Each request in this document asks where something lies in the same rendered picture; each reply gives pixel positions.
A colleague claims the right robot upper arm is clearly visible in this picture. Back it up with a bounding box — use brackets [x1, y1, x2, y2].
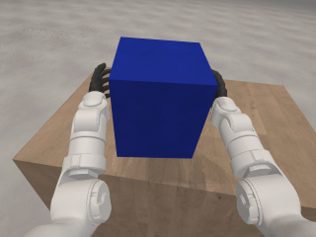
[235, 174, 316, 237]

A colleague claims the right robot hand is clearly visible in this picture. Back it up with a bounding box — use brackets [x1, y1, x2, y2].
[211, 69, 227, 108]

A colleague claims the pedestal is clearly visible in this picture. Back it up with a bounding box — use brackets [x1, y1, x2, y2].
[12, 66, 316, 237]

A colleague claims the carton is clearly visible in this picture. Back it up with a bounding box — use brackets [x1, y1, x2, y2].
[108, 37, 218, 159]

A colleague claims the robot left forearm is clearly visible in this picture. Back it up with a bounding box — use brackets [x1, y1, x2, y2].
[50, 91, 110, 219]

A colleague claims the left robot hand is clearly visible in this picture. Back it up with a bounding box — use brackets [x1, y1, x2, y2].
[88, 62, 112, 99]

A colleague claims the left robot upper arm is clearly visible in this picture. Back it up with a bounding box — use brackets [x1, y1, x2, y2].
[20, 179, 112, 237]

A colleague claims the robot right forearm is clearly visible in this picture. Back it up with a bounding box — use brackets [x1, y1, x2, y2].
[210, 97, 301, 211]

